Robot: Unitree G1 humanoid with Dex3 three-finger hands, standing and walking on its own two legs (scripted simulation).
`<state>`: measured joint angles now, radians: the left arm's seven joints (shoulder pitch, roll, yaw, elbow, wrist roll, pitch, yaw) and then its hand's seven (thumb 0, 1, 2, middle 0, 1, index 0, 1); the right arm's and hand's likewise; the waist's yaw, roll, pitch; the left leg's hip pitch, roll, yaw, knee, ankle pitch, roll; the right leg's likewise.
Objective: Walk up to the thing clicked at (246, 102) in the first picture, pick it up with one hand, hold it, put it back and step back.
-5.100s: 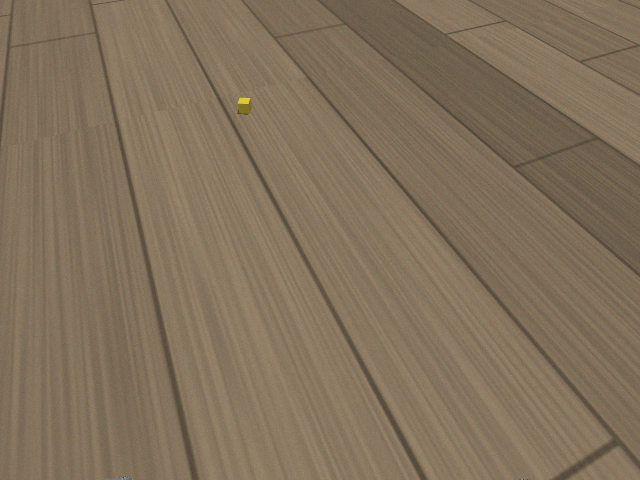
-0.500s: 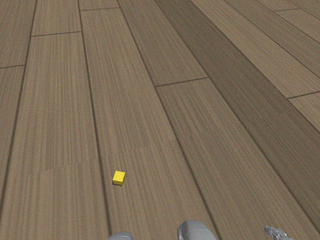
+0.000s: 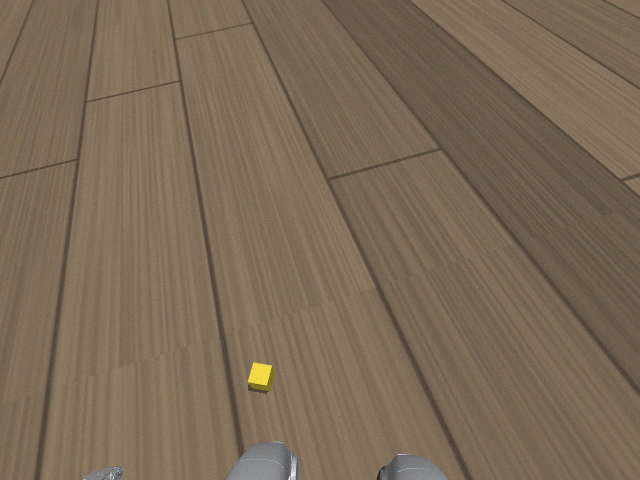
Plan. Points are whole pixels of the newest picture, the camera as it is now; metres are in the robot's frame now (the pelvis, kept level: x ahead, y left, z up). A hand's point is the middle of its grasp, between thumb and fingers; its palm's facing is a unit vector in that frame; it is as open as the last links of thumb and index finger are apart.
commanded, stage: walk up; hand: left
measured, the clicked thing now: (261, 377) +0.45 +0.26 -0.73
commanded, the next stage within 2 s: stand in 1.66 s
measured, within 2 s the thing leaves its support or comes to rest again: neither
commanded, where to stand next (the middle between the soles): +0.08 +0.02 m, yaw -1 degrees
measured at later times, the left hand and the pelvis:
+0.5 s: hand out of the picture +0.08 +0.28 -0.15, palm faces +0.00 -0.94 -0.34, open 7.4 cm; pelvis +0.04 +0.02 +0.01, yaw +0 degrees
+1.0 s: hand (158, 448) +0.16 +0.26 -0.13, palm faces -0.03 -0.94 -0.34, open 7.4 cm; pelvis +0.05 +0.01 +0.02, yaw -1 degrees
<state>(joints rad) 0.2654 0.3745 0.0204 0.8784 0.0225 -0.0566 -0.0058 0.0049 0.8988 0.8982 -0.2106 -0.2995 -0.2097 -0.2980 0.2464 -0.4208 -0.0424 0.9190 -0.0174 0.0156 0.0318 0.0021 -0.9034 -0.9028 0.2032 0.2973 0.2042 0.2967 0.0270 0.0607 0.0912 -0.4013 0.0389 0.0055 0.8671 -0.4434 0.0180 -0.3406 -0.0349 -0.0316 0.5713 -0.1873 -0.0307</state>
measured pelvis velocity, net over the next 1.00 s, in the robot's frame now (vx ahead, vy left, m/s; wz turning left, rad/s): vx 0.05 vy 0.01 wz -0.02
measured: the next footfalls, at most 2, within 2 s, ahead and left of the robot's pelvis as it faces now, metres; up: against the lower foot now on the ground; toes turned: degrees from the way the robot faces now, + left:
left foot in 0.10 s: +0.09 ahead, +0.15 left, +0.00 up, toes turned +0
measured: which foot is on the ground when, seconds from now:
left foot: up 0.00-0.08, down 0.10-1.00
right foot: down 0.00-1.00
